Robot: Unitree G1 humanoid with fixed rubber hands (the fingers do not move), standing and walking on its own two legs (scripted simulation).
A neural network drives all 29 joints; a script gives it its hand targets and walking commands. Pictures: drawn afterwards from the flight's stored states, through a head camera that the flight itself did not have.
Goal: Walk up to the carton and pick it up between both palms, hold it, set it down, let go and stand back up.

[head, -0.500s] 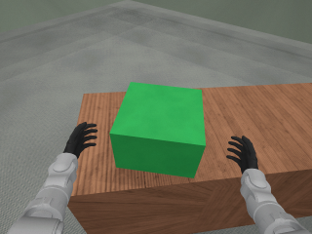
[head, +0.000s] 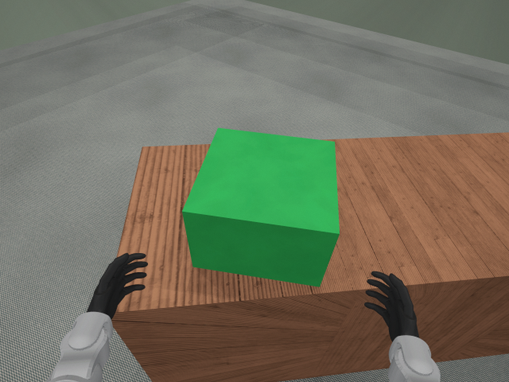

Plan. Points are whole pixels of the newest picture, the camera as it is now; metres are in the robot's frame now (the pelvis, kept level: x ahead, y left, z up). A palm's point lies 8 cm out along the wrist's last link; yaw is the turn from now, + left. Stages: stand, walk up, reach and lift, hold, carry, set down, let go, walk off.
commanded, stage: set down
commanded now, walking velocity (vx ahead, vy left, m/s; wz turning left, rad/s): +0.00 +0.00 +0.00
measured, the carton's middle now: (265, 202) +0.52 +0.00 -0.03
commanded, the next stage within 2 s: let go in 0.98 s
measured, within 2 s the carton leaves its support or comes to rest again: neither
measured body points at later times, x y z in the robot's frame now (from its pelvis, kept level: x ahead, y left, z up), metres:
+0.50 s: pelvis +0.02 -0.01 +0.01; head +0.01 +0.00 +0.46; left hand +0.23 +0.24 -0.05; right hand +0.22 -0.23 -0.05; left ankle +0.02 +0.11 -0.74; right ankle -0.01 -0.10 -0.74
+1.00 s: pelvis +0.01 -0.01 +0.01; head +0.01 +0.00 +0.46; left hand +0.19 +0.23 -0.07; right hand +0.18 -0.23 -0.07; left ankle +0.02 +0.11 -0.74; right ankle -0.01 -0.10 -0.74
